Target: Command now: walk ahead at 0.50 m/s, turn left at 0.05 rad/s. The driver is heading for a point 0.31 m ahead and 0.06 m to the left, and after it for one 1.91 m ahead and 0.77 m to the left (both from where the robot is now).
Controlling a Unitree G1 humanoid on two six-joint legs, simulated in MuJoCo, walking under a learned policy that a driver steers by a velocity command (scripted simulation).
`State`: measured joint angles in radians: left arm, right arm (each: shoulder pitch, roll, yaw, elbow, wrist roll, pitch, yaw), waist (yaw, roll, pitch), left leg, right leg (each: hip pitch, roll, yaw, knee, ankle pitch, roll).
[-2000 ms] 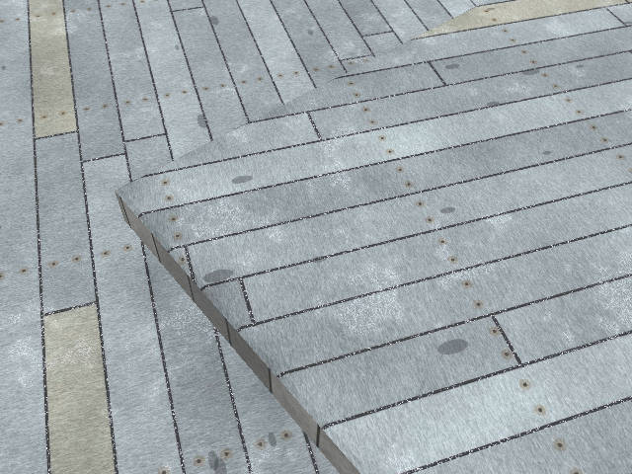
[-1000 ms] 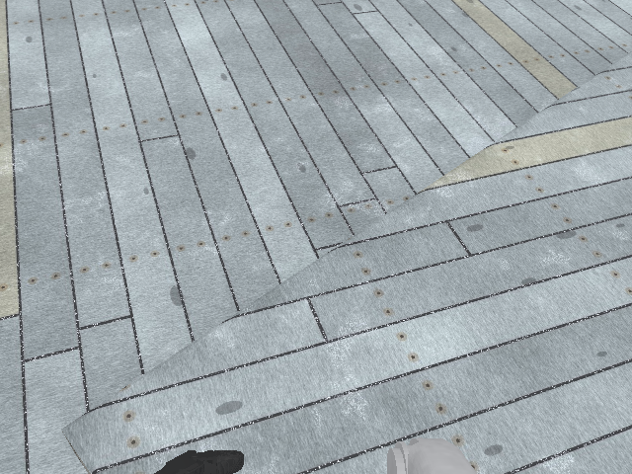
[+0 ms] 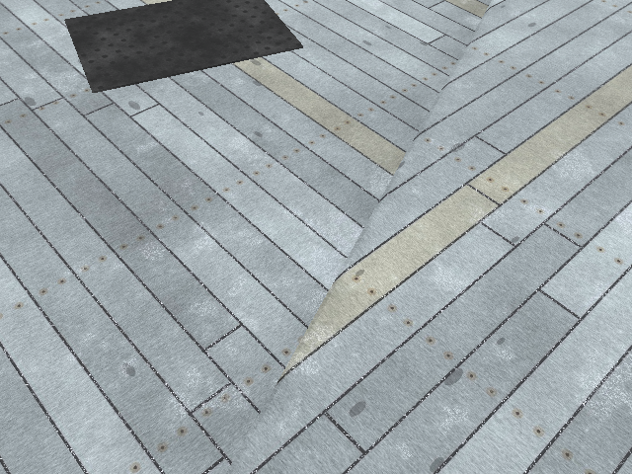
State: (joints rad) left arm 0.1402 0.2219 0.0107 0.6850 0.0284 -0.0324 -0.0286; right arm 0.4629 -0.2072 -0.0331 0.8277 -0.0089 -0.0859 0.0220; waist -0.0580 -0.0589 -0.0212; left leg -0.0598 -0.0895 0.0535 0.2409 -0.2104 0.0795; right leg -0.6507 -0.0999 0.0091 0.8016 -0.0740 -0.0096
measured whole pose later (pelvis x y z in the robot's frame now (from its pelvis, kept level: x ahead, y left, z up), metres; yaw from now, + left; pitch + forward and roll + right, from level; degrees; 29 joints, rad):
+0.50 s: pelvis +0.19 -0.04 +0.00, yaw +14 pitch +1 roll +0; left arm 0.31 0.24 0.04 0.75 0.02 -0.05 0.03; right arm 0.18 -0.27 -0.07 0.69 -0.03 0.05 0.04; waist 0.02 0.02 0.05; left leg -0.58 0.02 0.03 0.91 -0.21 0.00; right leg -0.21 -0.04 -0.21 0.43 -0.22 -0.04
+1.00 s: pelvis +0.21 -0.02 -0.01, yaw +31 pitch +2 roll -1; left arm 0.16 0.28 0.05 0.69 0.02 0.07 0.02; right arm 0.25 -0.27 -0.06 0.65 -0.02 0.05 0.02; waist -0.03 -0.02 0.03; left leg -0.34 -0.12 -0.12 0.43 -0.10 0.08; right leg -0.49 -0.01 0.05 0.89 -0.38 0.04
